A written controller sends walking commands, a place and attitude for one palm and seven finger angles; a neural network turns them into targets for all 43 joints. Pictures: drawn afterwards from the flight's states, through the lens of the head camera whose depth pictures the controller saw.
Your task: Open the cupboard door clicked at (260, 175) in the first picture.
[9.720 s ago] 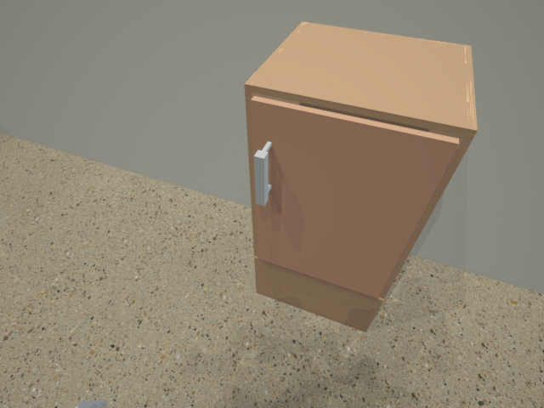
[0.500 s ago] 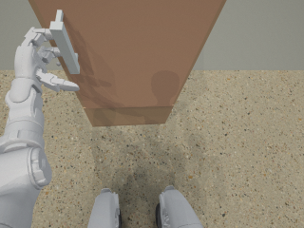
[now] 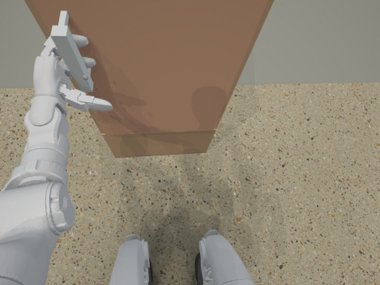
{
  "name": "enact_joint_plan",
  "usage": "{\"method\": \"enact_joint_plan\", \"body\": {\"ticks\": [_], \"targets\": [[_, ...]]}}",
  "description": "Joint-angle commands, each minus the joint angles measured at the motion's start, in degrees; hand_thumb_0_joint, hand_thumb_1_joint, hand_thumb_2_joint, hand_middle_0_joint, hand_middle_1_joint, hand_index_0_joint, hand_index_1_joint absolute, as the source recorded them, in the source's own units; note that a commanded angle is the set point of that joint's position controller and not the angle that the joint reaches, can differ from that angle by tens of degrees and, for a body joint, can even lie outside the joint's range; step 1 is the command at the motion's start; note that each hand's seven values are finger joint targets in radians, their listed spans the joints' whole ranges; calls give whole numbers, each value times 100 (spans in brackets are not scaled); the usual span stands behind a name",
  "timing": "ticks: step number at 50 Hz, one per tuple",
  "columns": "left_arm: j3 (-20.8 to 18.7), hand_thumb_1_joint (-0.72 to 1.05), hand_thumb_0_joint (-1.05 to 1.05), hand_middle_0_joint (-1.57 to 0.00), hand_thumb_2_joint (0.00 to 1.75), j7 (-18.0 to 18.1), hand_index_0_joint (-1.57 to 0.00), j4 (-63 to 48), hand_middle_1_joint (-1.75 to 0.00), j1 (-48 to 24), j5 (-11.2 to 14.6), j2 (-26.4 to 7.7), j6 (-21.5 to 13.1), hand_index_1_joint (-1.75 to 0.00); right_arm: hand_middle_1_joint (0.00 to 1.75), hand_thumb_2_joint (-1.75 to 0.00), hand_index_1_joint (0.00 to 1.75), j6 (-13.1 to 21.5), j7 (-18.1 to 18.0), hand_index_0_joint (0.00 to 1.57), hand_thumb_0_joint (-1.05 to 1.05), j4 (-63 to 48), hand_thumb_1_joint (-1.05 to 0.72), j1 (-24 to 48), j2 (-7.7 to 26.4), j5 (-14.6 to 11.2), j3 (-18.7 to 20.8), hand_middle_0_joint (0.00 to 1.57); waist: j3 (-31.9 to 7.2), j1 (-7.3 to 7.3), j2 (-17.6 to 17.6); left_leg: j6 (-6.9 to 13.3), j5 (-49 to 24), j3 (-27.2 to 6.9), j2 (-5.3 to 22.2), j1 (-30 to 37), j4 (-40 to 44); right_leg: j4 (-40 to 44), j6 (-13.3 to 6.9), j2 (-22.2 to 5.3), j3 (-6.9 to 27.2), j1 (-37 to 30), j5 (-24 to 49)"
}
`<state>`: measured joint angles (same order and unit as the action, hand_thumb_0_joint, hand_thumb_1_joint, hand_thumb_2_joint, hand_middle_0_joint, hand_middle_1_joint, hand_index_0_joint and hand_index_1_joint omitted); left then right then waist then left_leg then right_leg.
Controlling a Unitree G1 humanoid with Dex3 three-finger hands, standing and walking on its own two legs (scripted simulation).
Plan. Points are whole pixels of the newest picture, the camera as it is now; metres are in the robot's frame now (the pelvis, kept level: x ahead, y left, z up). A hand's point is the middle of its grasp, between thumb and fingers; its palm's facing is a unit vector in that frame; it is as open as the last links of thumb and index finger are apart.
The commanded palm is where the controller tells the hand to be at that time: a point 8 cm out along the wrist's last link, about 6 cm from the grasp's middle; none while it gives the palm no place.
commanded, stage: slide the fingers in behind the handle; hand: left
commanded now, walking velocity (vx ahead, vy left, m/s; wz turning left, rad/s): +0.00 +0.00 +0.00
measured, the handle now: (76, 55) +0.57 +0.19 +0.07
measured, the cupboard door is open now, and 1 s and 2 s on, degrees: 0 0 23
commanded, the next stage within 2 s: close the thumb around the handle in 0.42 s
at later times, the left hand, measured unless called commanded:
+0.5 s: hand (86, 77) +0.52 +0.17 +0.06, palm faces +0.01 -1.00 -0.01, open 13.9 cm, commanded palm +0.50 +0.21 +0.06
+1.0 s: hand (87, 76) +0.52 +0.16 +0.06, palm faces +0.00 -1.00 -0.01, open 7.9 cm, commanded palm +0.50 +0.21 +0.06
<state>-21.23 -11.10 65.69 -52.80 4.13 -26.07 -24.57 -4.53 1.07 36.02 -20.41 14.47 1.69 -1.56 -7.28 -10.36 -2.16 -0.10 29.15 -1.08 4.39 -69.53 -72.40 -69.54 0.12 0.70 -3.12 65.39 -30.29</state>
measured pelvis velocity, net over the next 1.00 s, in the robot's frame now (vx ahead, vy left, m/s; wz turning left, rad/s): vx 0.00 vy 0.01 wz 0.00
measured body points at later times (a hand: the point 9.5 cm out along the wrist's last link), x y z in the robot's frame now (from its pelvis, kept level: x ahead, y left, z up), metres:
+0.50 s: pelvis +0.00 +0.00 +0.00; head +0.15 +0.03 +0.42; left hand +0.51 +0.22 +0.06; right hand +0.02 -0.26 -0.11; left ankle +0.04 +0.12 -0.62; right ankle +0.02 -0.13 -0.62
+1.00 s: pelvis +0.00 +0.01 +0.00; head +0.15 +0.03 +0.42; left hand +0.52 +0.22 +0.06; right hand +0.01 -0.26 -0.11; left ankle +0.04 +0.12 -0.62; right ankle +0.02 -0.13 -0.62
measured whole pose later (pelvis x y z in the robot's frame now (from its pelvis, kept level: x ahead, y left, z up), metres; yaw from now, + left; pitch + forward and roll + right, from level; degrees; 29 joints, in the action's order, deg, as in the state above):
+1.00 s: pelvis +0.00 +0.01 +0.00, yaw +0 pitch +26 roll -4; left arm -20.9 -9.4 65.8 -52.6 3.4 -25.1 -25.7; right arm -4.8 1.3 35.4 -20.1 14.6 2.1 -1.3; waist -7.6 -10.7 -2.3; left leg 0.3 29.5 -0.7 4.2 -69.5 -72.6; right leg -69.5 0.6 0.6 -2.6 65.4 -30.4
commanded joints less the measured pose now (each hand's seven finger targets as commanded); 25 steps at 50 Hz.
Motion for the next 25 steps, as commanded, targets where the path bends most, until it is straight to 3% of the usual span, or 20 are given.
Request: {"method": "enact_joint_plan", "body": {"ticks": [1,4,9,10,12,13,14,16,21,24,25], "targets": [[-96,-50,0,-30,30,64,-30,-1179,-120,-2538,27,-1256,-413,-120,30,-90,30,70,-52,20,0,-283,-90,-968,1016,-16,360,20,-2984,-163,-541,196,-1818,-154,-291,2441,674,952,-89,227,131,-1120,1737],[-170,-50,0,-30,30,80,-30,-1234,-120,-2528,-28,-1384,-474,-120,30,-90,30,76,-49,20,0,-298,-90,-1005,1020,4,360,20,-3085,-126,-658,203,-1979,-154,-301,2517,657,900,-114,229,145,-1173,1883],[-107,-50,0,-30,30,-9,-30,-1249,-120,-2347,64,-1221,-493,-120,30,-90,30,67,-38,20,0,-335,-90,-953,1010,-20,374,20,-3109,-98,-647,192,-1996,-137,-301,2592,668,921,-117,233,139,-1184,1897],[-173,-50,0,-30,30,-3,-30,-1222,-120,-2354,58,-1333,-484,-120,30,-90,30,48,-48,20,0,-306,-90,-969,1035,-29,370,20,-3093,-98,-594,175,-2057,-163,-281,2618,698,910,-112,231,117,-1177,1929],[-21,-50,0,-30,30,-7,-30,-1202,-120,-2364,67,-1126,-452,-120,30,-90,30,43,-35,20,0,-329,-90,-938,1023,-34,376,20,-2934,-133,-591,178,-1921,-161,-289,2590,733,958,-100,223,105,-1085,1786],[-117,-50,0,-30,30,17,-30,-1289,-120,-2373,50,-1254,-477,-120,30,-90,30,35,-39,20,0,-334,-90,-937,1040,-31,386,20,-3027,-77,-644,162,-1934,-183,-279,2657,737,929,-116,222,92,-1062,1750],[11,-50,0,-30,30,21,-30,-1217,-120,-2410,50,-1086,-485,-120,30,-90,30,41,-40,20,0,-328,-90,-952,1031,-21,386,20,-2999,-146,-683,170,-1982,-206,-284,2759,718,916,-127,234,81,-915,1732],[2,-50,0,-30,30,60,-30,-1126,-120,-2476,39,-1098,-482,-120,30,-90,30,29,-46,20,0,-297,-90,-952,1037,-24,385,20,-2879,-169,-537,165,-1867,-219,-274,2653,719,939,-109,230,74,-882,1632],[11,-50,0,-30,30,117,-30,-1149,-120,-2655,-9,-1130,-533,-120,30,-90,30,51,-49,20,0,-278,-90,-936,1035,-6,370,20,-2974,-185,-641,170,-1833,-230,-281,2672,693,909,-113,226,82,-836,1569],[-197,-50,0,-30,30,116,-30,-1250,-120,-2507,-8,-1367,-558,-120,30,-90,30,52,-54,20,0,-311,-90,-968,1058,12,378,20,-3228,-86,-737,168,-2091,-229,-286,2798,675,845,-136,231,95,-988,1798],[-150,-50,0,-30,30,98,-30,-1270,-120,-2438,-11,-1296,-558,-120,30,-90,30,44,-41,20,0,-340,-90,-944,1033,-1,365,20,-3285,-41,-797,145,-2157,-223,-286,2850,695,840,-136,222,73,-995,1829]]}}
